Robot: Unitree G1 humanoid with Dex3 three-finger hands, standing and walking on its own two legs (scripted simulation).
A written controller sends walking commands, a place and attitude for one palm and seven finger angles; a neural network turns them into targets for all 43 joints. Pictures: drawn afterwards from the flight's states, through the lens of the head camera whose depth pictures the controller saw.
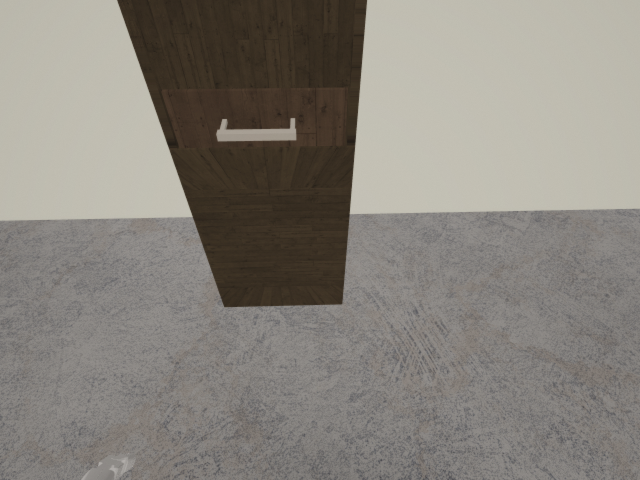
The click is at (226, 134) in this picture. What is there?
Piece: drawer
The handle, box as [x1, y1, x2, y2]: [216, 118, 295, 140]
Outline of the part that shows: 294,118 291,118 289,129 228,130 225,129 227,123 226,119 222,119 220,129 217,130 216,135 218,140 295,139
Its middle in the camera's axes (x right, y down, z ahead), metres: -0.14 -0.24 +0.84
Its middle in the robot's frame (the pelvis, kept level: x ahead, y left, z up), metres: +0.78 +0.18 +0.01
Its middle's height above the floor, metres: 0.78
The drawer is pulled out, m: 0.00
